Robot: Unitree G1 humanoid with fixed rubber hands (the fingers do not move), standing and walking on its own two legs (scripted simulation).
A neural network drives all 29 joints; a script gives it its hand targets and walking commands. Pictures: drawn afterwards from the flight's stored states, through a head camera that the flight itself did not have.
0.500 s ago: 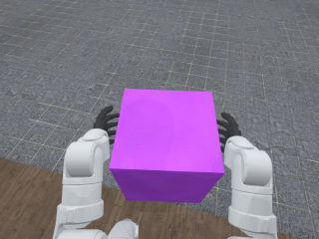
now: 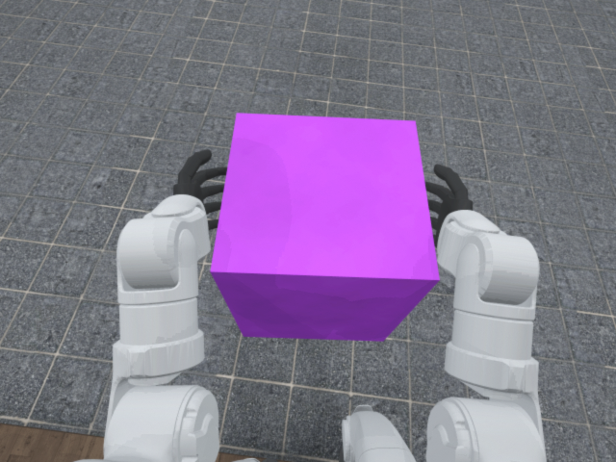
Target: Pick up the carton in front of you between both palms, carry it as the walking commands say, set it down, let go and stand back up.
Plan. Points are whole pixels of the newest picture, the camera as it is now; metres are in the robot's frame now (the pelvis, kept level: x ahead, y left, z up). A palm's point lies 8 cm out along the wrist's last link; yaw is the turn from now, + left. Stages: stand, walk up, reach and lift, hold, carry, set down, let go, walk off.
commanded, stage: carry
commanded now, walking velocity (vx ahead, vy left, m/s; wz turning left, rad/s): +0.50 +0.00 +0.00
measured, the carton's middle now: (319, 241) +0.38 -0.02 +0.02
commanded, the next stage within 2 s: none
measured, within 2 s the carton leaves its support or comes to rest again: neither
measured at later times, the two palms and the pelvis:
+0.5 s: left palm (245, 116) +0.70 +0.10 -0.06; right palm (396, 115) +0.72 -0.20 -0.07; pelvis +0.35 -0.08 -0.13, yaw +2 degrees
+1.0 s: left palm (268, 1) +1.01 +0.07 -0.01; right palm (400, 16) +0.98 -0.23 -0.02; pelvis +0.67 -0.06 -0.11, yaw -1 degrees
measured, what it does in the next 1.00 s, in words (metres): goes down: right foot 0.12 m lower, then left foot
